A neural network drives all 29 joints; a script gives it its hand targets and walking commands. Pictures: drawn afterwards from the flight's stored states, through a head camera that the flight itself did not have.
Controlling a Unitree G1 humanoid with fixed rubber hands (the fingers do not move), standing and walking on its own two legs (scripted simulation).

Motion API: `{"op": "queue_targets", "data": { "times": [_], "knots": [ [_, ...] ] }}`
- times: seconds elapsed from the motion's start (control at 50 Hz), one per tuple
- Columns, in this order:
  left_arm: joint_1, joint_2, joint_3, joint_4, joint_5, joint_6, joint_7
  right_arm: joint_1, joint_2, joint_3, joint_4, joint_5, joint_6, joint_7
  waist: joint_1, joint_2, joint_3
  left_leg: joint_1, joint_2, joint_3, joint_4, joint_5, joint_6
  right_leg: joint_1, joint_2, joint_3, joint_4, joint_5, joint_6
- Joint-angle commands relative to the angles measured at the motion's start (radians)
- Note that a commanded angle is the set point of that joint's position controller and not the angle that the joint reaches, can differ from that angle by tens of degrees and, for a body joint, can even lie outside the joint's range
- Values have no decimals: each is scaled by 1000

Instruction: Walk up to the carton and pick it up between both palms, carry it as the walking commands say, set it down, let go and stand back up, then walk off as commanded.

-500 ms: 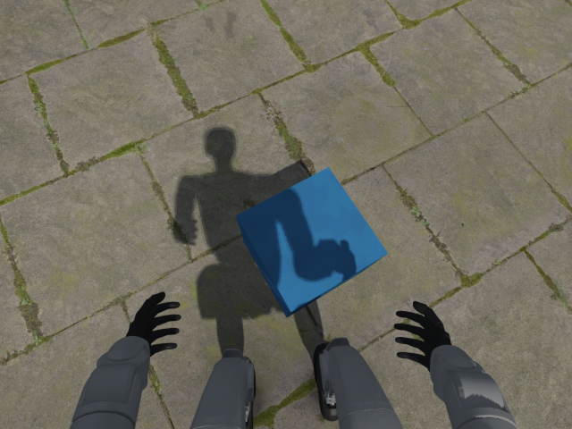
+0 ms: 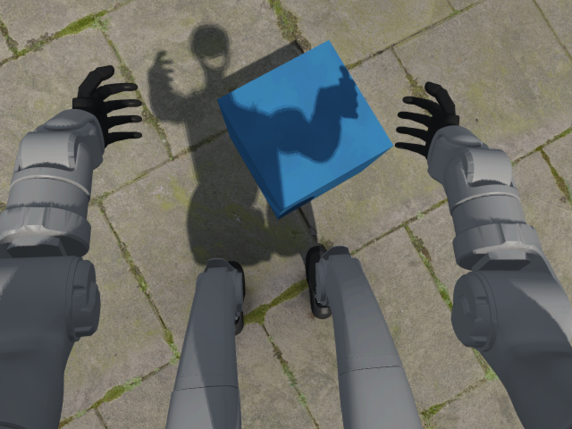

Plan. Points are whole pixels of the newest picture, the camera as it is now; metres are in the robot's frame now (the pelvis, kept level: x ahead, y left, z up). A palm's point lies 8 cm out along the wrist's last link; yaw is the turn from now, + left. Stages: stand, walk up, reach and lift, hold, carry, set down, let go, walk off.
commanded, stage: reach and lift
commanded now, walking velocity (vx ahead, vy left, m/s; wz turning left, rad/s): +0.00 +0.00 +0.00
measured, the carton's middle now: (300, 141) +0.57 -0.10 -0.51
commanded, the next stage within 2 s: none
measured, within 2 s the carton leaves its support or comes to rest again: neither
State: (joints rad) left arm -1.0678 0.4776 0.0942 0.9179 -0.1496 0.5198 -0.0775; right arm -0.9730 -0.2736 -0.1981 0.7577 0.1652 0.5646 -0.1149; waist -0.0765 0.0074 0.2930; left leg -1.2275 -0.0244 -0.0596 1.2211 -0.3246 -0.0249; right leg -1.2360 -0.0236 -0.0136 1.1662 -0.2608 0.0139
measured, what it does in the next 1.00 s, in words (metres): lowers itself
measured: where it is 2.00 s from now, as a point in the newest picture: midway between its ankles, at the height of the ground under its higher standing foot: (278, 303)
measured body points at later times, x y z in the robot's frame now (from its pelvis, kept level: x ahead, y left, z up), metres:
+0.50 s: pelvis +0.06 -0.01 +0.01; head +0.42 +0.00 +0.26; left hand +0.63 +0.22 -0.13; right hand +0.57 -0.25 -0.13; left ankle +0.13 +0.12 -0.61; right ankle +0.15 -0.13 -0.61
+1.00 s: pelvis +0.03 +0.00 -0.09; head +0.42 +0.00 +0.13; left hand +0.62 +0.22 -0.25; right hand +0.57 -0.26 -0.26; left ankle +0.13 +0.13 -0.61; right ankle +0.15 -0.14 -0.61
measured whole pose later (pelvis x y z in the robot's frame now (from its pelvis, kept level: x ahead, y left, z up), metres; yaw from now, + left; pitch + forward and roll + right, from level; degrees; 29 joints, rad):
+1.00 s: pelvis +0.03 +0.00 -0.09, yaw +0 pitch +32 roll -2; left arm -1.42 0.62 0.14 0.79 -0.18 0.29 -0.06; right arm -1.29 -0.38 -0.33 0.64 0.17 0.31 -0.10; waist -0.07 0.01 0.53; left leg -1.68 -0.05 -0.10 1.63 -0.51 -0.04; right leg -1.68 0.02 0.02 1.58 -0.46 0.05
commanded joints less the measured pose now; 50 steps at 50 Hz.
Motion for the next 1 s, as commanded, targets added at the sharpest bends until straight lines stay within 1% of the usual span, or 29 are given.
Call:
{"op": "queue_targets", "data": {
  "times": [0.0, 0.04, 0.1, 0.14, 0.18, 0.22, 0.26, 0.28, 0.34, 0.4, 0.48, 0.52, 0.54, 0.56, 0.6, 0.62, 0.64, 0.66, 0.68, 0.7, 0.72, 0.74, 0.8, 0.84, 0.9, 0.92, 0.94, 0.96, 0.98],
  "knots": [
    [-413, 299, 31, -96, 0, -80, -2, -347, -243, -40, -153, 10, -80, -12, -26, 66, -1217, 375, 1, 64, -261, -265, 10, 519, 34, -85, -157, -205, 12],
    [-473, 323, 40, -67, -12, -121, -12, -402, -260, -49, -152, 20, -116, -12, -17, 65, -1238, 343, 2, 66, -252, -274, 15, 508, 31, -85, -161, -219, 18],
    [-527, 343, 37, -176, -6, -172, -30, -415, -232, -45, -242, 37, -162, -17, -23, 100, -1409, 364, -19, 90, -231, -144, 14, 612, 43, -75, -143, -63, 25],
    [-543, 377, 58, -180, -4, -189, -40, -449, -240, -44, -269, 46, -169, -21, 1, 104, -1525, 371, -33, 109, -203, -81, 23, 679, 49, -66, -116, 10, 33],
    [-589, 442, 93, -309, 9, -199, -38, -482, -270, -53, -388, 45, -171, -26, 7, 82, -1734, 444, -50, 107, -189, -16, 30, 823, 57, -59, -99, 119, 37],
    [-606, 457, 87, -333, -9, -180, -36, -499, -305, -54, -403, 49, -159, -37, -30, 56, -1903, 529, -69, 106, -171, 19, 37, 931, 70, -58, -84, 177, 43],
    [-705, 464, 97, -491, -23, -192, -22, -555, -317, -106, -529, 45, -183, -42, -24, 85, -2060, 499, -63, 94, -119, 197, -1, 999, 80, -59, 4, 438, 35],
    [-666, 453, 91, -424, -33, -194, -22, -536, -298, -111, -506, 26, -186, -43, -13, 47, -2049, 473, -68, 82, -128, 235, 12, 1015, 78, -54, 8, 476, 35],
    [-629, 449, 73, -359, -19, -208, -18, -468, -319, -138, -423, -6, -193, -39, -48, 83, -1981, 505, -58, 71, -122, 299, 10, 917, 84, -59, 8, 512, 23],
    [-537, 429, 102, -349, 1, -247, -14, -360, -313, -163, -381, -7, -241, -23, -40, 130, -1985, 586, -48, 59, -111, 498, 4, 858, 86, -47, -10, 648, 13],
    [-411, 374, 114, -325, 22, -302, -27, -256, -297, -187, -348, -26, -310, 8, -45, 124, -1957, 666, -36, 40, -88, 693, 4, 732, 93, -43, -18, 739, 12],
    [-413, 347, 135, -313, 29, -330, -33, -264, -281, -188, -368, -28, -347, 20, -24, 132, -1911, 672, -27, 37, -51, 709, 3, 635, 90, -42, -16, 704, 6],
    [-381, 330, 144, -297, 27, -337, -39, -257, -263, -183, -361, -36, -358, 29, -38, 97, -1883, 627, -28, 34, -49, 680, 7, 633, 91, -40, -9, 706, 6],
    [-405, 362, 170, -360, 38, -346, -45, -294, -263, -175, -433, -27, -363, 31, -5, 60, -1913, 540, -32, 57, -49, 652, 7, 736, 85, -22, 7, 759, 8],
    [-416, 343, 166, -327, 20, -356, -47, -306, -231, -173, -408, -38, -366, 31, -10, 13, -1866, 307, -46, 74, -76, 540, 9, 884, 64, 2, 45, 815, 14],
    [-413, 337, 164, -362, 18, -360, -45, -338, -240, -209, -451, -39, -370, 35, -20, 19, -1909, 293, -45, 62, -75, 544, 8, 904, 65, -2, 76, 823, 19],
    [-414, 319, 172, -294, 20, -368, -45, -307, -225, -178, -336, -48, -369, 43, -10, 31, -1827, 251, -42, 63, -45, 538, 15, 796, 61, 15, 90, 774, 21],
    [-457, 331, 161, -361, 20, -374, -46, -348, -229, -183, -413, -35, -379, 43, -8, 37, -1890, 340, -38, 49, -8, 597, 21, 742, 68, 7, 115, 755, 21],
    [-463, 329, 168, -349, 18, -365, -36, -324, -257, -209, -407, -58, -381, 43, -62, 56, -1941, 468, -34, 27, 12, 643, 13, 644, 76, -26, 117, 703, 21],
    [-482, 323, 173, -317, 29, -367, -31, -358, -263, -190, -353, -33, -387, 46, -34, 95, -1896, 476, -29, 28, 74, 611, -4, 497, 82, -34, 146, 594, 13],
    [-536, 324, 155, -412, 14, -358, -22, -367, -280, -191, -408, -29, -382, 45, -45, 128, -1992, 595, -32, 27, 100, 670, -6, 442, 85, -36, 145, 578, 12],
    [-510, 340, 175, -298, 22, -350, -15, -372, -293, -196, -299, -41, -382, 48, -59, 98, -1903, 552, -21, 8, 127, 626, -16, 345, 88, -52, 172, 508, 8],
    [-625, 344, 141, -370, -1, -327, -1, -465, -302, -169, -362, -16, -362, 33, -58, 79, -1994, 508, -32, 26, 179, 590, -16, 378, 90, -56, 238, 514, 19],
    [-600, 380, 147, -341, 3, -311, 16, -455, -346, -197, -309, -16, -348, 26, -64, 133, -2042, 541, -25, 14, 220, 601, -27, 302, 95, -77, 281, 443, 20],
    [-704, 388, 106, -355, -25, -264, 25, -559, -377, -188, -327, 10, -311, 20, -75, 162, -2037, 549, -22, 25, 263, 491, -33, 182, 98, -102, 301, 276, 6],
    [-710, 414, 110, -368, -36, -257, 27, -584, -398, -186, -374, 4, -299, 8, -63, 112, -2084, 527, -26, 39, 263, 457, -27, 247, 91, -105, 309, 289, 9],
    [-683, 414, 103, -246, -33, -249, 22, -575, -391, -180, -263, -2, -288, 5, -65, 105, -1946, 393, -22, 40, 278, 367, -24, 206, 83, -94, 332, 235, 6],
    [-700, 420, 87, -335, -46, -241, 19, -602, -392, -190, -366, 2, -276, -2, -62, 106, -2057, 378, -34, 60, 279, 351, -18, 296, 89, -101, 347, 269, 5],
    [-716, 451, 97, -259, -57, -234, 17, -629, -404, -172, -291, 11, -263, -8, -53, 98, -1978, 270, -28, 73, 302, 250, -15, 274, 75, -88, 365, 216, 3]
  ]
}}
